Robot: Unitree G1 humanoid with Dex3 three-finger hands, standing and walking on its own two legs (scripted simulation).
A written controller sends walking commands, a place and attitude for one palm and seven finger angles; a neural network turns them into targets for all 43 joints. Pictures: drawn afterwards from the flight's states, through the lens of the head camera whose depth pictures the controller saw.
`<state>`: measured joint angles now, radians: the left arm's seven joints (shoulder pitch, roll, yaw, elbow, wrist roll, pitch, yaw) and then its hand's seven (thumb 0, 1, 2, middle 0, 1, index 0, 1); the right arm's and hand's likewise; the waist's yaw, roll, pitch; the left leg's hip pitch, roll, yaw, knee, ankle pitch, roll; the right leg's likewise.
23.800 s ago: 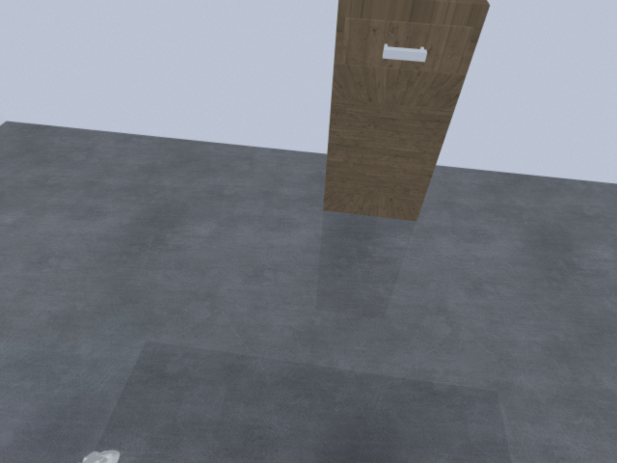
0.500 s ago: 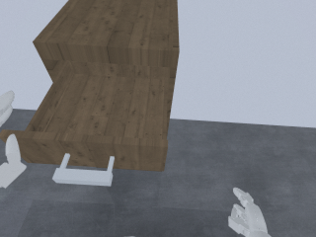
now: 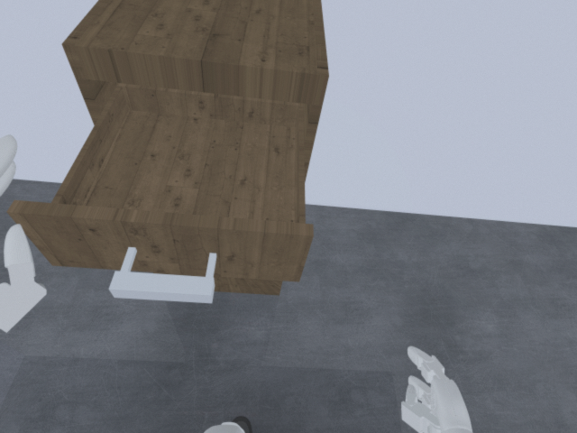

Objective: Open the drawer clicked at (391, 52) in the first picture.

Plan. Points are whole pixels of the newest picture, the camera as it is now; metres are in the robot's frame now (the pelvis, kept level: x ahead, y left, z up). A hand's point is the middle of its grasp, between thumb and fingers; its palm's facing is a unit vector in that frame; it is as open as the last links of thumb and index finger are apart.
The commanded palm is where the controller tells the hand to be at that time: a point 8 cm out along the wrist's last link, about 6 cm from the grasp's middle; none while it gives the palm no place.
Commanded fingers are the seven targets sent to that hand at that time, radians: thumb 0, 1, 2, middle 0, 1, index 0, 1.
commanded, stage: step back with the hand held close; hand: left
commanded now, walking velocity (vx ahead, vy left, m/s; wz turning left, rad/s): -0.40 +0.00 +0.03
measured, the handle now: (168, 272) +0.32 +0.20 +0.01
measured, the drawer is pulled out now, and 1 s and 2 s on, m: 0.30 0.30 0.30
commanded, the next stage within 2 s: stop stepping back and stand still in 0.32 s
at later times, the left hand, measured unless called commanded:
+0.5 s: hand out of the picture +0.09 +0.20 +0.18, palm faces +0.26 -0.86 -0.44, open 7.4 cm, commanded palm +0.01 +0.25 +0.20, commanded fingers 0.00 0.90 0.90 -0.20 -0.30 -0.20 -0.30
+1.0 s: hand out of the picture -0.05 +0.20 +0.19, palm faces +0.43 -0.77 -0.47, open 7.4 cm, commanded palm -0.11 +0.25 +0.20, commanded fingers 0.00 0.90 0.90 -0.20 -0.30 -0.20 -0.30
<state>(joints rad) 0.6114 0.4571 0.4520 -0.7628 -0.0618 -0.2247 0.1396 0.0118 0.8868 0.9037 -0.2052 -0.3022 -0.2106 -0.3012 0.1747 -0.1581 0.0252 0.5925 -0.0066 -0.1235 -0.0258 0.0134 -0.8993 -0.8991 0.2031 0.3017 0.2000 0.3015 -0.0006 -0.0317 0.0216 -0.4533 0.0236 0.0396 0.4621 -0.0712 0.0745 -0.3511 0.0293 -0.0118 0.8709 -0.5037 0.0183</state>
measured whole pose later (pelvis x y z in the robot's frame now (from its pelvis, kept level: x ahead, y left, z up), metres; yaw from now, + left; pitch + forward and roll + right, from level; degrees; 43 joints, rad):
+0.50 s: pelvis -0.12 -0.02 -0.01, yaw -1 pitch +1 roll -2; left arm 0.60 0.45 0.44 -0.74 -0.08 -0.20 0.12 0.01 0.89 0.90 -0.21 -0.30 -0.21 -0.30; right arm 0.13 -0.17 0.00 0.58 0.02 -0.12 -0.02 0.01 -0.90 -0.90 0.20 0.30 0.20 0.30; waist -0.03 -0.05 0.09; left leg -0.42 0.01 0.03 0.52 -0.11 0.05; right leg -0.46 0.04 0.01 0.97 -0.50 0.03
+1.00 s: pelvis -0.22 -0.04 -0.01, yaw +4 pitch -2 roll +0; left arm 0.63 0.43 0.41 -0.67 -0.03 -0.20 0.15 0.01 0.88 0.90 -0.21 -0.30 -0.21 -0.30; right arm 0.27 -0.20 -0.01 0.61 0.01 -0.13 -0.05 0.01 -0.90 -0.90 0.20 0.30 0.20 0.30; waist -0.04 -0.04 -0.02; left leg -0.26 0.02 0.00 0.58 -0.29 -0.01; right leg -0.32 0.00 -0.09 0.66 -0.41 0.01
